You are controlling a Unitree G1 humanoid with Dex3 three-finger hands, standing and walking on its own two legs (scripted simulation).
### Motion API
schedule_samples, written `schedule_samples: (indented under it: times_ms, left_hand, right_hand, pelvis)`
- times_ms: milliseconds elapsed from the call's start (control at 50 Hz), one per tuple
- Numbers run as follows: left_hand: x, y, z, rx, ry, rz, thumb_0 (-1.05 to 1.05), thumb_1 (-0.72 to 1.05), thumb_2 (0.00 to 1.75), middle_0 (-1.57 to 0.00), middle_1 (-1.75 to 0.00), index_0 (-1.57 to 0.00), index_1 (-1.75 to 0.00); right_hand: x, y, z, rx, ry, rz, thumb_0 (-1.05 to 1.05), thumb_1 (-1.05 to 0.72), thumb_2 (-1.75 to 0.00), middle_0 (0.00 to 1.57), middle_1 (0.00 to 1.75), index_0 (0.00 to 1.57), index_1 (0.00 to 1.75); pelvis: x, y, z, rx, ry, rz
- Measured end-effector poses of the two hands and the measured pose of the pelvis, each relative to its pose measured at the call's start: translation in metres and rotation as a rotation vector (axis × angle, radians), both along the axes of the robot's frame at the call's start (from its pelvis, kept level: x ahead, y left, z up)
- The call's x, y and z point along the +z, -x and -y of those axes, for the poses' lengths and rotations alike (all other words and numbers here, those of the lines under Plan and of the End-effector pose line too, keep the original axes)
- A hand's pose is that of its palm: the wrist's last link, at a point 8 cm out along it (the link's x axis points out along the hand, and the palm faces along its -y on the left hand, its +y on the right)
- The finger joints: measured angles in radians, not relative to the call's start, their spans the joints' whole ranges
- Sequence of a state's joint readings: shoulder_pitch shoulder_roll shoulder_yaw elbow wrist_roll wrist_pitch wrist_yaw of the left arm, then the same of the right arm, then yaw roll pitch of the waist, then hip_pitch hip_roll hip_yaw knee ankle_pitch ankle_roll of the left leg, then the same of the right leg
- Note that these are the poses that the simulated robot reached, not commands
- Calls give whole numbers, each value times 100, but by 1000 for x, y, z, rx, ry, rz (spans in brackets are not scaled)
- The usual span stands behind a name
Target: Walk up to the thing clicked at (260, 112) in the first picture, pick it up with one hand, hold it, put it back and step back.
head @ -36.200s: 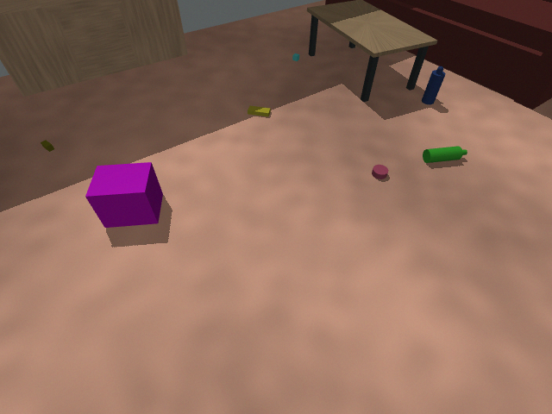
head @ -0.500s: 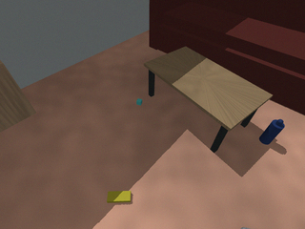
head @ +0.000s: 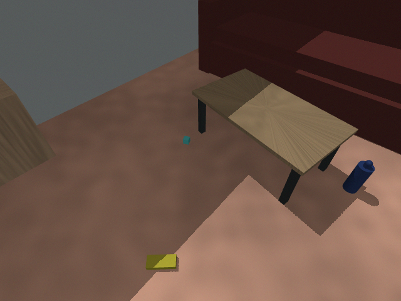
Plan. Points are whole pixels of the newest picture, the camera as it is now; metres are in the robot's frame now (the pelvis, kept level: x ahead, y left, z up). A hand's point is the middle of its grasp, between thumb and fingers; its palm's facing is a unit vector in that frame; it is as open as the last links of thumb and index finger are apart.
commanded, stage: stand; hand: left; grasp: from above
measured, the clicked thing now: (161, 261) +0.46 +0.20 -0.76
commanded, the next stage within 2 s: step back in 1.60 s
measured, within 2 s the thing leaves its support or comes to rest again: neither
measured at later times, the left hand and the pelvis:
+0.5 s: hand out of the picture +0.07 +0.22 -0.16, palm faces +0.00 -0.95 -0.31, open 7.4 cm; pelvis +0.02 -0.01 +0.00, yaw +0 degrees
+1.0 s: hand out of the picture +0.10 +0.23 -0.16, palm faces +0.00 -0.95 -0.33, open 7.4 cm; pelvis +0.03 -0.01 +0.00, yaw -1 degrees
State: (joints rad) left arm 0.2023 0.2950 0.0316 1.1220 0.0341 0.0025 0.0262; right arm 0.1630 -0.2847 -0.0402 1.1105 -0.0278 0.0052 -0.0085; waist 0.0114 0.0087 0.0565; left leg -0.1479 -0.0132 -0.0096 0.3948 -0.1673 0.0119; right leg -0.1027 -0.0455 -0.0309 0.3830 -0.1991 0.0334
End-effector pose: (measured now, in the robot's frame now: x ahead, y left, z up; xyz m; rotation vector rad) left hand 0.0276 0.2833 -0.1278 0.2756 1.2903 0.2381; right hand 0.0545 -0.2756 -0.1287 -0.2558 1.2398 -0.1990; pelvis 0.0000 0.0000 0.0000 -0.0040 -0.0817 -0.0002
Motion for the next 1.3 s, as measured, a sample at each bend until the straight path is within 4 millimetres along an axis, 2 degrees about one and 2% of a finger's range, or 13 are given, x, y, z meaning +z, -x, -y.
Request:
schedule_samples:
  times_ms: [240,560,760,980,1300]
  left_hand:
    - [-1,-7,7,-7,11,-20,1,90,90,-21,-30,-20,-30]
    - [2,-48,18,-31,25,20,1,90,90,-21,-30,-20,-30]
    - [3,-62,16,-38,22,35,1,90,90,-21,-30,-20,-30]
    - [7,-68,9,-43,6,53,1,90,90,-21,-30,-20,-30]
    - [8,-60,6,-51,0,35,1,90,90,-21,-30,-20,-30]
  right_hand:
    - [1,4,11,-4,9,-40,0,-91,-90,20,30,20,30]
    - [0,-18,8,0,-6,-28,0,-91,-90,20,30,20,30]
    - [4,-28,14,-3,8,-22,0,-90,-90,20,30,20,30]
    - [9,-35,21,-1,28,4,0,-91,-90,20,30,20,30]
    - [8,-28,24,1,22,-11,0,-90,-90,20,30,20,30]
  pelvis:
    - [1,-5,5,1,0,-13]
    - [3,-21,9,-8,-4,-25]
    - [4,-27,10,-8,-2,-32]
    - [4,-27,10,-10,-4,-28]
    - [5,-24,12,-12,-5,-31]
